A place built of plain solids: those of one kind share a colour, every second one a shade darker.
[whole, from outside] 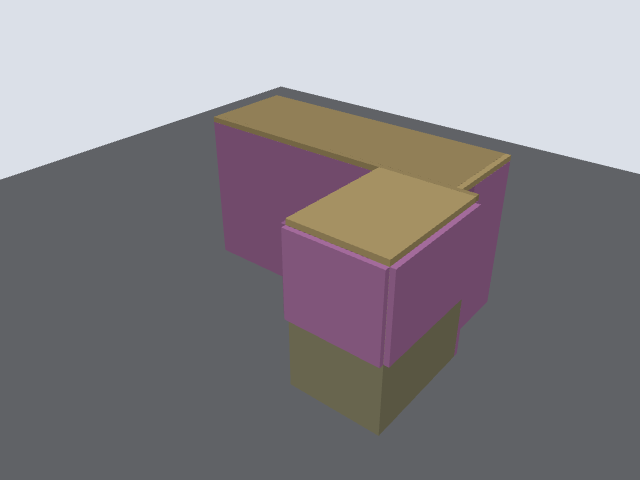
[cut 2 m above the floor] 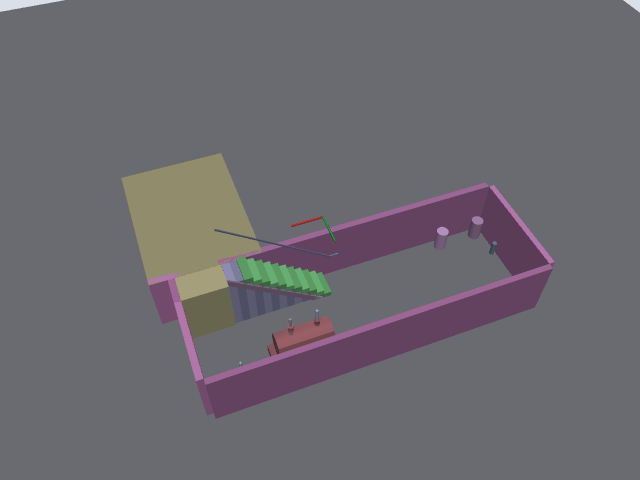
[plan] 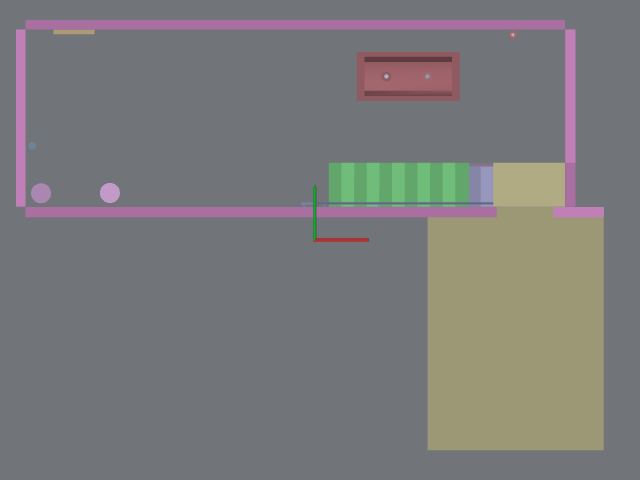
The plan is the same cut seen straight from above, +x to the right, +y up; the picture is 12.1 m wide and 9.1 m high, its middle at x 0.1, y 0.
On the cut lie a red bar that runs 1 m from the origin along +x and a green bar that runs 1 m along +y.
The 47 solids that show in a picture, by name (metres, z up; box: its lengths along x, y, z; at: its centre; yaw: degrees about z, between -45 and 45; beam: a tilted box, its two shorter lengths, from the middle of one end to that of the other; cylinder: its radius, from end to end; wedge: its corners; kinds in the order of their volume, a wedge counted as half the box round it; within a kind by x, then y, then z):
{
 "floor_1": {"box": [3.35, 4.62, 2.95], "at": [3.81, -1.68, 1.17]},
 "floor_2": {"box": [1.36, 0.84, 2.95], "at": [4.07, 1.05, 1.17]},
 "wall_1": {"box": [0.18, 3.36, 5.76], "at": [-5.57, 2.31, 2.83]},
 "wall_2": {"box": [8.93, 0.2, 5.76], "at": [-1.02, 0.53, 2.83]},
 "wall_3": {"box": [10.23, 0.18, 5.76], "at": [-0.37, 4.08, 2.83]},
 "wall_4": {"box": [0.18, 4.42, 3.06], "at": [2.05, -1.78, 4.18]},
 "wall_5": {"box": [3.35, 0.18, 3.06], "at": [3.81, -4.08, 4.18]},
 "wall_6": {"box": [0.2, 0.84, 5.76], "at": [4.85, 1.05, 2.83]},
 "wall_7": {"box": [0.2, 2.53, 5.76], "at": [4.85, 2.73, 2.83]},
 "wall_8": {"box": [0.96, 0.2, 5.76], "at": [5.0, 0.53, 2.83]},
 "wall_9": {"box": [0.18, 4.42, 3.06], "at": [5.57, -1.78, 4.18]},
 "roof_1": {"box": [10.23, 3.36, 0.2], "at": [-0.37, 2.31, 5.81]},
 "roof_2": {"box": [10.97, 0.2, 0.2], "at": [0.0, 0.53, 5.81]},
 "roof_3": {"box": [3.35, 4.42, 0.2], "at": [3.81, -1.78, 5.81]},
 "roof_4": {"box": [0.2, 3.36, 0.2], "at": [4.85, 2.31, 5.81]},
 "under_1": {"box": [0.24, 0.77, 0.79], "at": [1.35, 1.01, 0.35]},
 "under_2": {"box": [0.24, 0.77, 0.98], "at": [1.59, 1.01, 0.44]},
 "under_3": {"box": [0.24, 0.77, 1.17], "at": [1.83, 1.01, 0.54]},
 "under_4": {"box": [0.24, 0.77, 1.36], "at": [2.07, 1.01, 0.63]},
 "under_5": {"box": [0.24, 0.77, 1.55], "at": [2.31, 1.01, 0.72]},
 "under_6": {"box": [0.24, 0.77, 1.74], "at": [2.55, 1.01, 0.82]},
 "under_7": {"box": [0.24, 0.77, 1.93], "at": [2.79, 1.01, 0.91]},
 "under_8": {"box": [0.24, 0.77, 2.12], "at": [3.03, 1.01, 1.01]},
 "under_9": {"box": [0.24, 0.77, 2.31], "at": [3.26, 1.01, 1.1]},
 "plant_1": {"wedge": [[0.94, 2.73, 0.96], [0.94, 2.83, 1.13], [0.94, 3.37, 1.13], [0.94, 3.47, 0.96], [2.6, 2.73, 0.96], [2.6, 2.83, 1.13], [2.6, 3.37, 1.13], [2.6, 3.47, 0.96]]},
 "plant_2": {"wedge": [[0.94, 2.83, 1.13], [0.94, 3.0, 1.23], [0.94, 3.2, 1.23], [0.94, 3.37, 1.13], [2.6, 2.83, 1.13], [2.6, 3.0, 1.23], [2.6, 3.2, 1.23], [2.6, 3.37, 1.13]]},
 "plant_3": {"cylinder": 0.1, "from": [1.36, 3.1, 1.55], "to": [1.36, 3.1, 1.57]},
 "plant_4": {"box": [1.96, 0.93, 0.33], "at": [1.77, 3.1, 0.11]},
 "plant_5": {"cylinder": 0.09, "from": [2.14, 3.1, 1.65], "to": [2.14, 3.1, 1.67]},
 "plant_6": {"cylinder": 0.08, "from": [3.76, 3.89, 1.45], "to": [3.76, 3.89, 1.47]},
 "tread_1": {"wedge": [[0.27, 0.63, -0.05], [0.27, 0.63, 0.18], [0.27, 1.46, -0.05], [0.27, 1.46, 0.18], [0.53, 0.63, -0.05], [0.53, 0.63, 0.18], [0.53, 1.46, -0.05], [0.53, 1.46, 0.18]]},
 "tread_2": {"wedge": [[0.51, 0.63, 0.17], [0.51, 0.63, 0.37], [0.51, 1.46, 0.17], [0.51, 1.46, 0.37], [0.77, 0.63, 0.17], [0.77, 0.63, 0.37], [0.77, 1.46, 0.17], [0.77, 1.46, 0.37]]},
 "tread_3": {"wedge": [[0.75, 0.63, 0.36], [0.75, 0.63, 0.56], [0.75, 1.46, 0.36], [0.75, 1.46, 0.56], [1.01, 0.63, 0.36], [1.01, 0.63, 0.56], [1.01, 1.46, 0.36], [1.01, 1.46, 0.56]]},
 "tread_4": {"wedge": [[0.99, 0.63, 0.55], [0.99, 0.63, 0.75], [0.99, 1.46, 0.55], [0.99, 1.46, 0.75], [1.25, 0.63, 0.55], [1.25, 0.63, 0.75], [1.25, 1.46, 0.55], [1.25, 1.46, 0.75]]},
 "tread_5": {"wedge": [[1.23, 0.63, 0.74], [1.23, 0.63, 0.94], [1.23, 1.46, 0.74], [1.23, 1.46, 0.94], [1.49, 0.63, 0.74], [1.49, 0.63, 0.94], [1.49, 1.46, 0.74], [1.49, 1.46, 0.94]]},
 "tread_6": {"wedge": [[1.47, 0.63, 0.93], [1.47, 0.63, 1.13], [1.47, 1.46, 0.93], [1.47, 1.46, 1.13], [1.73, 0.63, 0.93], [1.73, 0.63, 1.13], [1.73, 1.46, 0.93], [1.73, 1.46, 1.13]]},
 "tread_7": {"wedge": [[1.71, 0.63, 1.12], [1.71, 0.63, 1.32], [1.71, 1.46, 1.12], [1.71, 1.46, 1.32], [1.97, 0.63, 1.12], [1.97, 0.63, 1.32], [1.97, 1.46, 1.12], [1.97, 1.46, 1.32]]},
 "tread_8": {"wedge": [[1.95, 0.63, 1.31], [1.95, 0.63, 1.51], [1.95, 1.46, 1.31], [1.95, 1.46, 1.51], [2.21, 0.63, 1.31], [2.21, 0.63, 1.51], [2.21, 1.46, 1.31], [2.21, 1.46, 1.51]]},
 "tread_9": {"wedge": [[2.19, 0.63, 1.5], [2.19, 0.63, 1.7], [2.19, 1.46, 1.5], [2.19, 1.46, 1.7], [2.45, 0.63, 1.5], [2.45, 0.63, 1.7], [2.45, 1.46, 1.5], [2.45, 1.46, 1.7]]},
 "tread_10": {"wedge": [[2.43, 0.63, 1.68], [2.43, 0.63, 1.89], [2.43, 1.46, 1.68], [2.43, 1.46, 1.89], [2.69, 0.63, 1.68], [2.69, 0.63, 1.89], [2.69, 1.46, 1.68], [2.69, 1.46, 1.89]]},
 "tread_11": {"wedge": [[2.66, 0.63, 1.88], [2.66, 0.63, 2.08], [2.67, 1.46, 1.88], [2.67, 1.46, 2.08], [2.93, 0.63, 1.88], [2.93, 0.63, 2.08], [2.93, 1.46, 1.88], [2.93, 1.46, 2.08]]},
 "guard_rail_1": {"wedge": [[0.04, 0.67, 0.93], [0.04, 0.67, 0.98], [0.04, 0.71, 0.93], [0.04, 0.71, 0.98], [3.39, 0.67, 3.57], [3.39, 0.67, 3.63], [3.39, 0.71, 3.57], [3.39, 0.71, 3.63]]},
 "bin_1": {"cylinder": 0.19, "from": [-5.19, 0.89, 0.0], "to": [-5.19, 0.89, 0.75]},
 "bin_2": {"cylinder": 0.19, "from": [-3.88, 0.89, 0.0], "to": [-3.88, 0.89, 0.75]},
 "string_1": {"wedge": [[0.8, 1.4, -0.05], [0.8, 1.4, 0.18], [0.8, 1.45, -0.05], [0.8, 1.45, 0.18], [3.39, 1.4, 2.0], [3.39, 1.4, 2.23], [3.39, 1.45, 2.0], [3.39, 1.45, 2.23]]},
 "cabinet_1": {"box": [0.78, 0.09, 0.5], "at": [-4.56, 3.94, 1.34]},
 "extinguisher_1": {"cylinder": 0.07, "from": [-5.35, 1.79, 0.0], "to": [-5.35, 1.79, 0.52]}
}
